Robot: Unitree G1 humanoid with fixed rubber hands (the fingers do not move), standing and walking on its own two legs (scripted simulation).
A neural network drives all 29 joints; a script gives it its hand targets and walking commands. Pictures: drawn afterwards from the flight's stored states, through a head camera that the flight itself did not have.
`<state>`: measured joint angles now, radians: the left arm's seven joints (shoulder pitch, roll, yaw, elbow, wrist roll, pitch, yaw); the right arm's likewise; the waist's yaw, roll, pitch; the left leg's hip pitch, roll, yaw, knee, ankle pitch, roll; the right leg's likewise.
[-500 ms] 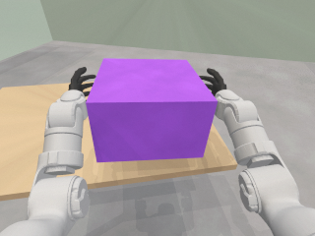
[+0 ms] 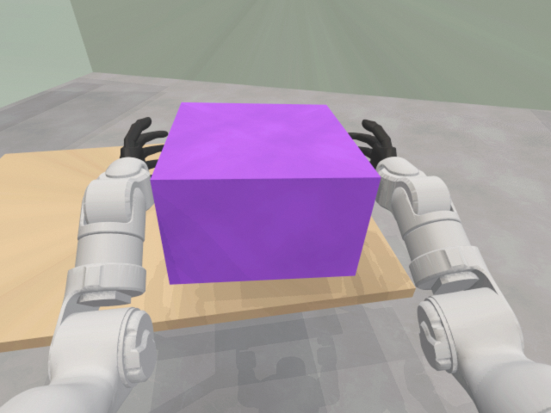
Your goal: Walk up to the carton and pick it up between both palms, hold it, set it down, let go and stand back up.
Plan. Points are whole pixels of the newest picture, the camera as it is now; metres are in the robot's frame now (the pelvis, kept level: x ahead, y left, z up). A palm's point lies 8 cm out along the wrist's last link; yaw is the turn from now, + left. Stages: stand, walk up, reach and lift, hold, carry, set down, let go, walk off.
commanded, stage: hold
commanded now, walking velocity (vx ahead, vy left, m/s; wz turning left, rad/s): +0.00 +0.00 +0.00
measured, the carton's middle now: (260, 180) +0.41 +0.00 +0.19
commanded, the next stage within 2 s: set down in 0.36 s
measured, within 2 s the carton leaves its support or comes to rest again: neither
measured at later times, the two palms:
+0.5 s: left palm (133, 169) +0.37 +0.17 +0.24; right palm (380, 168) +0.37 -0.18 +0.23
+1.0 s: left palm (144, 187) +0.40 +0.18 +0.19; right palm (366, 176) +0.41 -0.18 +0.19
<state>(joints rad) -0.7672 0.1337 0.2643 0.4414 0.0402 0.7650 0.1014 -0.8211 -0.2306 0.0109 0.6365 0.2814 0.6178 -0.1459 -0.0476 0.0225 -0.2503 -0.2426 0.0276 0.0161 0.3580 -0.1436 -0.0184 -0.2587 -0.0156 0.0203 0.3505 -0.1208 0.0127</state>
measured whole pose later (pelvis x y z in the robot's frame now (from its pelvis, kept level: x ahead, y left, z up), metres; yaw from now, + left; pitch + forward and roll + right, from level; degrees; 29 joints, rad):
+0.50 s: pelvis +0.00 +0.00 +0.00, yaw +0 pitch +2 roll +0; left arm -0.77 0.13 0.29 0.44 0.04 0.76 0.09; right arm -0.82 -0.22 0.01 0.64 0.28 0.61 -0.15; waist -0.05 0.02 -0.25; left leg -0.24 0.03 0.02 0.36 -0.14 -0.02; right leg -0.26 -0.02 0.02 0.35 -0.12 0.01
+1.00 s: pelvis +0.02 -0.01 +0.00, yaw +0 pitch +3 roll +0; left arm -0.69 0.13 0.25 0.44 0.10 0.58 0.07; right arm -0.81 -0.20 0.01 0.71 0.28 0.43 -0.14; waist -0.03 0.01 -0.17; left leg -0.24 0.04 0.02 0.36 -0.16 -0.03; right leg -0.26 0.00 0.02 0.35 -0.14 0.01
